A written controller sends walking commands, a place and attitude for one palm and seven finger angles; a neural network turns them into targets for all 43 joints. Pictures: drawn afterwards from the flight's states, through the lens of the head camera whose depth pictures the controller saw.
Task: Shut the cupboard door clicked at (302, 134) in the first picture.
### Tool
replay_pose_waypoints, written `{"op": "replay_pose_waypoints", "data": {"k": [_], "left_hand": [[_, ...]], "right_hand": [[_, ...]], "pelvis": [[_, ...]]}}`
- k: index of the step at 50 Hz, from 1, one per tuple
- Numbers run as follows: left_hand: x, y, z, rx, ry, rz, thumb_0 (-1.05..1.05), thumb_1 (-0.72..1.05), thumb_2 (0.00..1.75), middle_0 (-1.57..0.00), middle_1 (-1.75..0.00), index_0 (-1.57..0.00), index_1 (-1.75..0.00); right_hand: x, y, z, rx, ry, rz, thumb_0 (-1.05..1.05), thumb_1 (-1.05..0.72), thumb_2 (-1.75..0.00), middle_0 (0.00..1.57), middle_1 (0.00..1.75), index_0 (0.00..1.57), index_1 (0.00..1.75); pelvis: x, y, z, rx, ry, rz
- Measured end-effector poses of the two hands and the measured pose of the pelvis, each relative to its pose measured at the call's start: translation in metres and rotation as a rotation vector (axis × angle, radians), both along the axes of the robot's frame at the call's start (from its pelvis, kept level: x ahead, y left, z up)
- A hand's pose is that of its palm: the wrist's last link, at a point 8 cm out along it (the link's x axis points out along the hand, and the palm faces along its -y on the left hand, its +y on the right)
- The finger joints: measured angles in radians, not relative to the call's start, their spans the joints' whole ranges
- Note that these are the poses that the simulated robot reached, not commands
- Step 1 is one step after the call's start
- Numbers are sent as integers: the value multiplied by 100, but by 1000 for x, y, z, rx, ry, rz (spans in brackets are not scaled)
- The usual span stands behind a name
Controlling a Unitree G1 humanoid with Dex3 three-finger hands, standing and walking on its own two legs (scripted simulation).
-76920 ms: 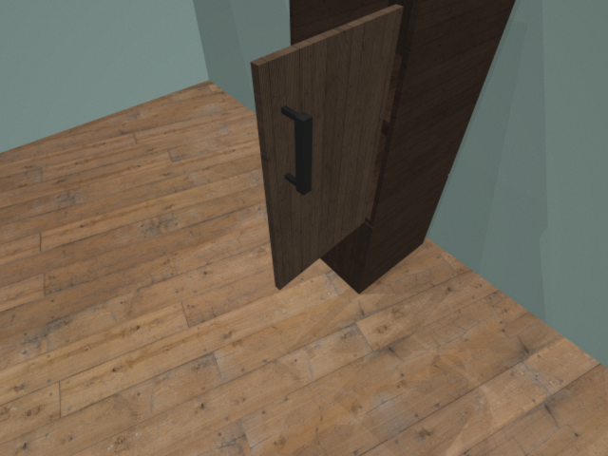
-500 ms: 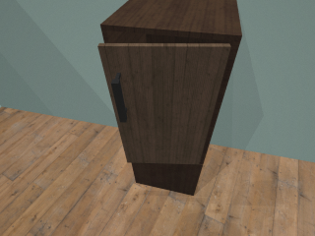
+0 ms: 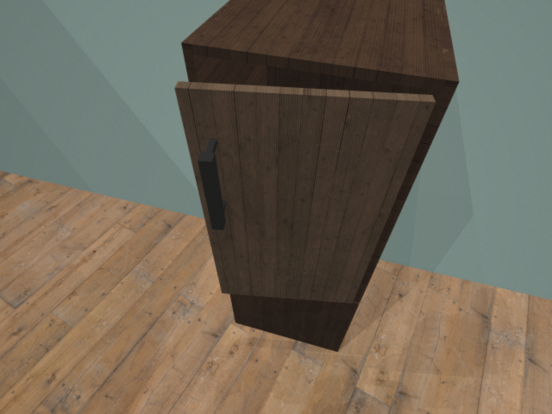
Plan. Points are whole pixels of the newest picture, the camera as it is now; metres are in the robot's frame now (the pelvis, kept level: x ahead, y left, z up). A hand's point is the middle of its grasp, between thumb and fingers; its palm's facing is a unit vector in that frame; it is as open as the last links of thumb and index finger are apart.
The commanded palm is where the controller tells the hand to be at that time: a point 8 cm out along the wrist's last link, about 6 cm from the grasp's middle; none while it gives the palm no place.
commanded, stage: look again from close up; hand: left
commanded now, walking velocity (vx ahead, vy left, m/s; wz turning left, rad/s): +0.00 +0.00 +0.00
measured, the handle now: (215, 186) +0.44 +0.13 +0.09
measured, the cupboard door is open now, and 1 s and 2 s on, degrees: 11 11 11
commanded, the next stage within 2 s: shuffle to correct the standing spot in 0.02 s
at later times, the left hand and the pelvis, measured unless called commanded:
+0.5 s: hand out of the picture +0.04 +0.16 -0.18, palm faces +0.01 -0.98 -0.21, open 7.3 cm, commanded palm none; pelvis +0.00 -0.02 -0.01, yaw +0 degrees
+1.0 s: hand out of the picture +0.00 +0.18 -0.17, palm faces +0.02 -0.97 -0.23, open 7.3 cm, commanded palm none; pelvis -0.01 +0.01 -0.01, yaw +0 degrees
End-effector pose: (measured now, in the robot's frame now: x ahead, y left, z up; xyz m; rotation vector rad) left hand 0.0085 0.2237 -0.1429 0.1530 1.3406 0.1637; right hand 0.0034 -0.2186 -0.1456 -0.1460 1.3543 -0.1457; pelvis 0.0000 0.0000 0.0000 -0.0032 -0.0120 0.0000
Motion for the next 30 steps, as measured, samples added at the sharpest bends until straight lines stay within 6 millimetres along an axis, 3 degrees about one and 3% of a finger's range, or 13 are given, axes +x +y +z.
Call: {"op": "replay_pose_waypoints", "data": {"k": [14, 30], "left_hand": [[28, 0, -1, 4, -30, -13, 0, 92, 89, -20, -30, -20, -30], [21, -20, -1, 0, -45, -11, 0, 93, 89, -20, -30, -20, -30]], "right_hand": [[2, 0, -1, -5, 24, -23, 1, -92, -90, 20, 30, 20, 30], [-10, -24, -1, -5, 39, -22, 1, -91, -90, 20, 30, 20, 30]], "pelvis": [[7, -3, -1, 5, -2, -4], [-2, -24, -2, -4, 3, 5]]}}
